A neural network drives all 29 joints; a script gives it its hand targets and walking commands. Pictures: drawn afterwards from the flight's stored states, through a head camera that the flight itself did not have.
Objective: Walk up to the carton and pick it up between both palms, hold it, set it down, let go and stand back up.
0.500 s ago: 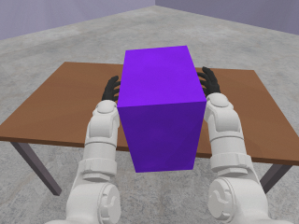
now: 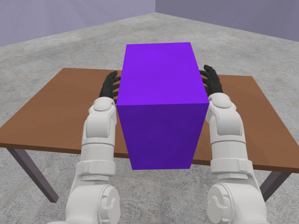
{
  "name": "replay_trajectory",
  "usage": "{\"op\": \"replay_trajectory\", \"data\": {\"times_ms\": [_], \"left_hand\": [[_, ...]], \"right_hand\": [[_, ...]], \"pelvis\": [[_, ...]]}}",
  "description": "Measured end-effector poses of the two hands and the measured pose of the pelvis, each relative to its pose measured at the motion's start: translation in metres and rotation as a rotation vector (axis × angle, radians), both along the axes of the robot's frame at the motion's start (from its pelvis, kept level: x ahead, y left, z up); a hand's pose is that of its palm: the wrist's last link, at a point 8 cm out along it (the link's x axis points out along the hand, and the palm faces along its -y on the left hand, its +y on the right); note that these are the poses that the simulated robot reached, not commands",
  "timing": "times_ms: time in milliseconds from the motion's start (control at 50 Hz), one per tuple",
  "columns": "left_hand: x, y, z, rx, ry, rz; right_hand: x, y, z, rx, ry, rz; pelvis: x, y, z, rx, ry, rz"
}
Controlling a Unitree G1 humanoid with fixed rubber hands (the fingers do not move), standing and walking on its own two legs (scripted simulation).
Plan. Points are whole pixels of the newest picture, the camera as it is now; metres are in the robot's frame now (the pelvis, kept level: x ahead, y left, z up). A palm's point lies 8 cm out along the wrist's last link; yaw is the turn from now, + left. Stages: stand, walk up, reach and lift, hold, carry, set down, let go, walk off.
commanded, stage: hold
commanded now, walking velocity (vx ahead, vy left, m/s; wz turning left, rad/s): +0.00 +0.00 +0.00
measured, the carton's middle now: (159, 109) +0.41 +0.01 +0.14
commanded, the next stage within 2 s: none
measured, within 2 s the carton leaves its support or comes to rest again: neither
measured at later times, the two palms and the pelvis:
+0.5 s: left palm (91, 104) +0.32 +0.17 +0.23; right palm (209, 93) +0.34 -0.10 +0.25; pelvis -0.06 +0.02 -0.01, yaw +0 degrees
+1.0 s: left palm (110, 104) +0.35 +0.13 +0.20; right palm (217, 101) +0.36 -0.14 +0.21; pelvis -0.02 +0.00 +0.00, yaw +2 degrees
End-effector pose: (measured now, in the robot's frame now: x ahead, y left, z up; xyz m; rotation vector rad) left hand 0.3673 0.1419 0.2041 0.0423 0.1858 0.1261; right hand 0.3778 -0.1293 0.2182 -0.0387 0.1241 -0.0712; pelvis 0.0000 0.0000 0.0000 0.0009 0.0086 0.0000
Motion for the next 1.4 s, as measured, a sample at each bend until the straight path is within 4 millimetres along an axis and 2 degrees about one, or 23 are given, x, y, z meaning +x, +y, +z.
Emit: {"op": "replay_trajectory", "data": {"times_ms": [120,200,280,400,560,700,780,900,1040,1220,1320,1400], "left_hand": [[-0.027,-0.006,-0.024,-0.010,0.051,-0.018],[-0.040,-0.007,-0.033,-0.009,0.075,-0.023],[-0.046,-0.002,-0.022,-0.010,0.051,-0.022],[-0.046,0.013,0.006,-0.011,0.025,0.000],[-0.043,0.029,0.027,-0.020,0.001,0.033],[-0.034,0.025,0.020,-0.018,0.022,0.039],[-0.025,0.015,0.012,-0.026,0.020,0.032],[-0.013,-0.001,-0.001,-0.013,0.021,0.009],[-0.018,-0.010,-0.004,0.014,-0.001,0.001],[-0.044,0.003,-0.030,0.022,0.040,-0.018],[-0.058,0.017,-0.025,-0.001,0.002,0.004],[-0.058,0.028,-0.020,-0.006,0.018,0.008]], "right_hand": [[-0.035,-0.005,-0.026,0.012,0.054,-0.040],[-0.052,-0.004,-0.032,0.009,0.078,-0.064],[-0.057,0.001,-0.017,0.000,0.055,-0.062],[-0.050,0.016,0.016,-0.014,0.031,-0.025],[-0.036,0.030,0.037,0.018,0.015,0.042],[-0.025,0.025,0.018,0.036,0.044,0.057],[-0.020,0.015,0.005,0.057,0.043,0.035],[-0.013,-0.001,-0.004,0.033,0.033,0.004],[-0.022,-0.007,-0.006,0.003,0.005,-0.013],[-0.045,0.001,-0.029,-0.014,0.048,0.040],[-0.052,0.014,-0.019,-0.022,0.010,0.074],[-0.048,0.025,-0.013,-0.013,0.030,0.095]], "pelvis": [[-0.007,0.004,0.000,-0.001,-0.088,-0.008],[-0.019,0.009,0.000,0.001,-0.100,-0.016],[-0.033,0.012,-0.002,0.002,-0.082,-0.022],[-0.048,0.017,-0.005,0.006,-0.055,-0.022],[-0.057,0.018,-0.012,0.003,-0.013,0.018],[-0.055,0.013,-0.014,-0.004,0.025,0.053],[-0.051,0.009,-0.013,-0.004,0.053,0.051],[-0.039,0.003,-0.008,-0.001,0.076,0.040],[-0.016,-0.002,-0.001,0.003,0.025,0.028],[0.004,0.001,-0.001,0.002,-0.054,0.025],[-0.003,0.003,-0.002,0.002,-0.063,0.028],[-0.016,0.007,-0.005,-0.002,-0.073,0.027]]}}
